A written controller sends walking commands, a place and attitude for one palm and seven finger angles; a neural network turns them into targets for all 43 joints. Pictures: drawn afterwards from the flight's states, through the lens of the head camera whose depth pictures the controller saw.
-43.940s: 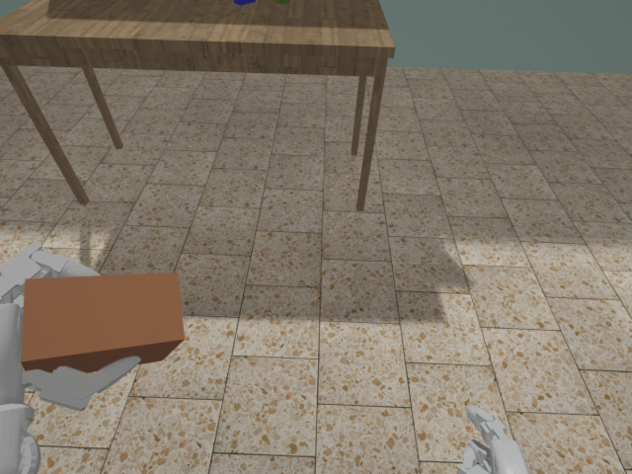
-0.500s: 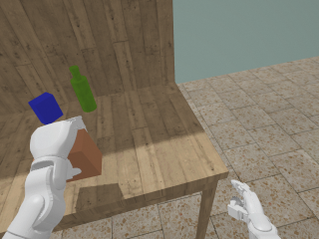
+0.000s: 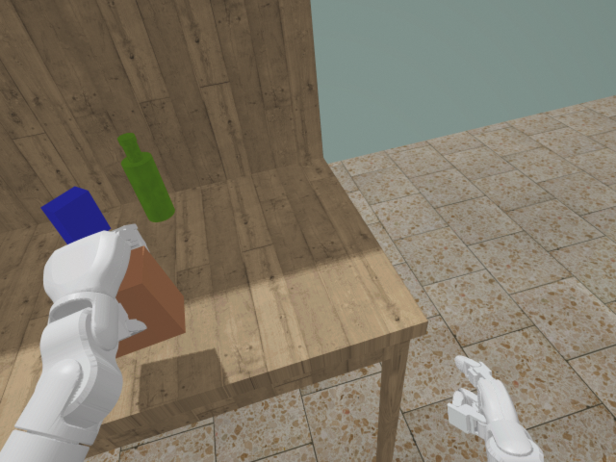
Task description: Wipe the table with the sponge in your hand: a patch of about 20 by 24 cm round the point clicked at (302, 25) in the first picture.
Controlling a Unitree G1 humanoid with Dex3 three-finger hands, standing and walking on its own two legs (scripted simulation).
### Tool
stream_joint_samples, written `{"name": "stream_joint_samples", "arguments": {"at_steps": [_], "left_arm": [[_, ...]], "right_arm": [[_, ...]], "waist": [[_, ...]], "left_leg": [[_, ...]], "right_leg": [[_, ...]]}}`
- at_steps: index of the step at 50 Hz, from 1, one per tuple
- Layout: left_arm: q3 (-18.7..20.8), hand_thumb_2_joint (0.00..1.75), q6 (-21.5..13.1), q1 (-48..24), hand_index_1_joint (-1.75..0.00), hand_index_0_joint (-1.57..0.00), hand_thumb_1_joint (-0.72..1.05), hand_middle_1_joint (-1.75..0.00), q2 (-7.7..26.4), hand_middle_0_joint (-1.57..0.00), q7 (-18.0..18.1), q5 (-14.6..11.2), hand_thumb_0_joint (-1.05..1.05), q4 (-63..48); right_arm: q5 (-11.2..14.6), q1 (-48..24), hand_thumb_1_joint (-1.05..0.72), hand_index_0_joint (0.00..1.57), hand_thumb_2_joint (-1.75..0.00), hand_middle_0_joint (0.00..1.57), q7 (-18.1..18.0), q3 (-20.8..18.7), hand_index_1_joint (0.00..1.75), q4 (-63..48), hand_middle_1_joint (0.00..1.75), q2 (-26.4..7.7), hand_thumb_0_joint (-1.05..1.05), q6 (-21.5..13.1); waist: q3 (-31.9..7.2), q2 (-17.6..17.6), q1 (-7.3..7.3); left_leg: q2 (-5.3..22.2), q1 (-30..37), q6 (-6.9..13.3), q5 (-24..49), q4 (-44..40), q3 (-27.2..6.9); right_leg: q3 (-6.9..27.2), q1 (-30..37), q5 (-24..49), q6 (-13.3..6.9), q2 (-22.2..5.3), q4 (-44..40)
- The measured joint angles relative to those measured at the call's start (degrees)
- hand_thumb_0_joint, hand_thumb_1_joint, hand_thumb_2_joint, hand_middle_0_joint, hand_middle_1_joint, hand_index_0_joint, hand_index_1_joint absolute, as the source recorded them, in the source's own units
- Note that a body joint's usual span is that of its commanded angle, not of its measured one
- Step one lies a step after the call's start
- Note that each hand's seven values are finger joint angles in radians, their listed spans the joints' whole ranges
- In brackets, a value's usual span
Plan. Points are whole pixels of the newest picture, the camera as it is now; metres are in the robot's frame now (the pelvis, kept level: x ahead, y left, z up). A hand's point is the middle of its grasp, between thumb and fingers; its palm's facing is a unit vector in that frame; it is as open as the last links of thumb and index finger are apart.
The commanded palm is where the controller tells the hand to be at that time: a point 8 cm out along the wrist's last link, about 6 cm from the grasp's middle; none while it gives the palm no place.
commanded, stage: lower the sponge onto the table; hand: left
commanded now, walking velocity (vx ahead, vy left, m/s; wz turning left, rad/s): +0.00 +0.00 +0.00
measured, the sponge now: (134, 312) +0.26 +0.29 +0.09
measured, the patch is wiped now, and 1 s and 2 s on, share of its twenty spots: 0.00 0.00 0.05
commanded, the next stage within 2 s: wipe forward along the first lane in 1.60 s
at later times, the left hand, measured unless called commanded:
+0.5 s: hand (143, 312) +0.25 +0.27 +0.10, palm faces +0.02 -0.16 -0.99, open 10.3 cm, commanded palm +0.22 +0.26 +0.18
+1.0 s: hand (146, 322) +0.25 +0.26 +0.09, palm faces +0.01 -0.11 -0.99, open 10.3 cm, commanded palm +0.22 +0.26 +0.16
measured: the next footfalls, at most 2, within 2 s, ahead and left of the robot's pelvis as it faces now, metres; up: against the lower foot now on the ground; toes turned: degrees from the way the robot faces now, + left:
none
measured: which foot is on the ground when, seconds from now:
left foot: down 0.00-1.00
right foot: down 0.00-1.00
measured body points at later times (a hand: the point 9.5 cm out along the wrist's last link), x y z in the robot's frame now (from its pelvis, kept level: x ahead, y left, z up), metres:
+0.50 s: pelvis +0.01 +0.01 +0.00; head -0.02 -0.04 +0.45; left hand +0.25 +0.27 +0.15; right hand +0.27 -0.18 -0.07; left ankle +0.04 +0.12 -0.74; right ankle +0.02 -0.08 -0.74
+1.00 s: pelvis +0.01 +0.01 +0.00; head -0.01 -0.03 +0.45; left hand +0.24 +0.26 +0.14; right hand +0.27 -0.18 -0.07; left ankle +0.04 +0.12 -0.74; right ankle +0.02 -0.08 -0.74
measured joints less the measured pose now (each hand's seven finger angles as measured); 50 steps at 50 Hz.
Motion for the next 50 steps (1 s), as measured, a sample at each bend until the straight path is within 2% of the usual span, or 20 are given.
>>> {"name": "stream_joint_samples", "arguments": {"at_steps": [3, 7, 11, 13, 16, 19, 23, 28, 32, 34, 37, 42, 45, 48, 50], "left_arm": [[-1.5, 1.06, 0.4, 1.7, -1.34, -0.73, -0.53, -1.33, -0.5, -0.71, -2.3, 0.1, -0.01, 0.1], [-4.0, 1.06, -2.8, 3.5, -1.34, -0.73, -0.53, -1.33, -0.3, -0.71, -3.8, 1.6, -0.01, -0.6], [-3.8, 1.06, -7.6, 3.6, -1.33, -0.74, -0.53, -1.33, 0.7, -0.72, -1.8, 2.4, -0.01, -2.0], [-3.0, 1.06, -8.4, 2.8, -1.33, -0.74, -0.54, -1.33, 1.0, -0.72, -0.2, 2.6, -0.01, -1.8], [-1.4, 1.06, -6.7, 1.3, -1.33, -0.74, -0.53, -1.33, 0.6, -0.72, 1.3, 2.2, -0.01, -0.5], [-0.7, 1.06, -3.6, 1.0, -1.34, -0.73, -0.53, -1.33, -0.7, -0.71, 1.1, 1.2, -0.01, 0.0], [-2.9, 1.06, -1.3, 2.8, -1.34, -0.73, -0.53, -1.33, -2.5, -0.71, -1.0, 1.3, -0.01, -0.6], [-6.7, 1.06, -3.8, 4.3, -1.34, -0.73, -0.53, -1.33, -3.0, -0.71, -1.9, 3.8, -0.01, -0.8], [-6.1, 1.06, -6.8, 4.6, -1.34, -0.74, -0.54, -1.33, -2.1, -0.72, 0.6, 4.6, -0.01, -1.9], [-5.2, 1.06, -6.7, 4.3, -1.34, -0.74, -0.54, -1.33, -2.0, -0.72, 2.0, 4.6, -0.01, -2.0], [-4.0, 1.06, -4.4, 3.6, -1.34, -0.74, -0.54, -1.33, -2.5, -0.72, 2.9, 3.9, -0.01, -1.3], [-3.9, 1.06, -1.0, 5.1, -1.34, -0.73, -0.53, -1.33, -3.8, -0.71, 1.2, 2.9, -0.01, -1.2], [-5.5, 1.06, -1.4, 6.7, -1.34, -0.73, -0.53, -1.33, -3.9, -0.71, 0.0, 3.3, -0.01, -1.2], [-6.7, 1.06, -3.8, 6.6, -1.34, -0.73, -0.53, -1.33, -3.4, -0.71, 0.2, 5.0, -0.01, -0.7], [-6.2, 1.07, -5.6, 6.5, -1.34, -0.73, -0.53, -1.33, -2.9, -0.71, 1.0, 5.0, -0.01, -0.7]], "right_arm": [[0.1, 0.1, -0.90, 0.20, -0.90, 0.20, -0.3, -0.1, 0.29, -1.0, 0.30, -0.7, 0.02, 0.0], [-0.7, 0.4, -0.90, 0.20, -0.90, 0.20, -1.1, -0.3, 0.29, -1.4, 0.30, -0.9, 0.02, -0.7], [-1.3, 1.0, -0.90, 0.19, -0.90, 0.20, -1.6, -0.6, 0.29, -1.0, 0.30, -0.4, 0.02, -1.8], [-1.3, 1.0, -0.90, 0.19, -0.90, 0.20, -1.5, -0.7, 0.29, -0.6, 0.30, 0.0, 0.02, -2.0], [-0.9, 0.4, -0.90, 0.19, -0.90, 0.20, -0.9, -0.6, 0.29, -0.1, 0.30, 0.4, 0.02, -1.7], [-0.5, -0.2, -0.90, 0.20, -0.90, 0.20, -0.2, -0.4, 0.29, -0.2, 0.30, 0.5, 0.02, -1.0], [-0.2, -0.5, -0.90, 0.20, -0.90, 0.20, 0.1, 0.0, 0.29, -1.3, 0.30, 0.4, 0.02, -0.3], [-1.1, -0.5, -0.90, 0.20, -0.90, 0.20, -0.2, 0.1, 0.29, -1.8, 0.30, 0.6, 0.01, -0.4], [-1.5, -0.1, -0.90, 0.20, -0.90, 0.20, -0.2, -0.1, 0.29, -1.4, 0.30, 1.2, 0.01, -0.9], [-1.4, 0.0, -0.90, 0.20, -0.90, 0.20, 0.1, -0.2, 0.29, -1.1, 0.30, 1.4, 0.01, -0.9], [-1.0, -0.2, -0.90, 0.20, -0.90, 0.20, 0.7, -0.3, 0.29, -0.6, 0.30, 1.3, 0.01, -0.3], [-0.6, -0.8, -0.90, 0.20, -0.90, 0.20, 1.3, -0.2, 0.29, -1.1, 0.30, 0.7, 0.01, 0.9], [-0.7, -0.9, -0.90, 0.20, -0.90, 0.20, 1.1, -0.2, 0.29, -1.5, 0.30, 0.4, 0.01, 1.2], [-1.1, -0.4, -0.90, 0.20, -0.90, 0.20, 0.6, -0.4, 0.29, -1.7, 0.30, 0.3, 0.01, 0.7], [-1.3, -0.1, -0.90, 0.20, -0.90, 0.20, 0.2, -0.5, 0.29, -1.4, 0.30, 0.5, 0.01, 0.3]], "waist": [[0.1, 0.2, -0.46], [0.9, -0.4, -0.18], [1.5, -1.0, 0.78], [1.4, -1.0, 1.06], [1.0, -0.8, 1.12], [0.4, -0.3, 0.75], [0.1, 0.0, 0.21], [0.9, -0.6, 0.63], [1.1, -1.3, 1.30], [1.0, -1.4, 1.47], [0.5, -1.3, 1.31], [0.2, -0.7, 0.51], [0.4, -0.7, 0.38], [0.6, -0.9, 0.72], [0.8, -1.2, 1.09]], "left_leg": [[-0.2, -0.8, 0.2, -0.2, 0.6, -0.2], [-0.3, -0.8, 0.2, -0.5, 1.1, -0.3], [-0.2, 0.0, 0.1, -0.8, 1.1, -0.3], [-0.1, 0.3, 0.1, -0.9, 0.9, -0.3], [-0.1, 0.4, 0.1, -0.7, 0.5, -0.1], [-0.3, 0.1, 0.3, -0.5, 0.1, -0.1], [-0.8, -0.5, 0.6, -0.5, 0.1, -0.3], [-1.0, -0.4, 0.8, -0.7, 0.3, -0.2], [-0.7, 0.3, 0.7, -1.0, 0.1, 0.0], [-0.6, 0.7, 0.7, -1.0, -0.1, 0.0], [-0.6, 0.7, 0.7, -0.9, -0.4, 0.0], [-0.8, 0.2, 0.8, -0.8, -0.3, -0.1], [-0.9, -0.1, 0.9, -0.9, 0.0, -0.2], [-0.9, -0.1, 0.9, -1.0, 0.3, -0.4], [-0.7, 0.1, 0.8, -1.0, 0.3, -0.3]], "right_leg": [[-0.2, -0.7, -0.3, 0.1, -0.2, 0.6], [-0.3, -0.8, -0.8, 0.1, -0.3, 1.4], [-0.2, 0.2, -0.9, -0.1, -0.1, 0.9], [-0.2, 0.6, -0.7, -0.1, 0.0, 0.5], [0.0, 0.7, -0.5, 0.0, 0.0, 0.0], [0.0, 0.2, -0.4, 0.3, -0.3, -0.2], [-0.2, -0.3, -0.6, 0.6, -0.7, 0.0], [-0.1, -0.3, -1.0, 0.7, -0.9, 0.4], [0.2, 0.5, -0.9, 0.5, -0.6, -0.1], [0.2, 0.9, -0.8, 0.5, -0.6, -0.5], [0.2, 1.0, -0.7, 0.5, -0.5, -0.9], [0.1, 0.5, -0.7, 0.7, -0.7, -0.8], [0.1, 0.3, -0.9, 0.8, -0.8, -0.4], [-0.2, 0.3, -1.0, 0.7, -0.8, -0.2], [-0.1, 0.5, -0.9, 0.6, -0.6, -0.2]]}}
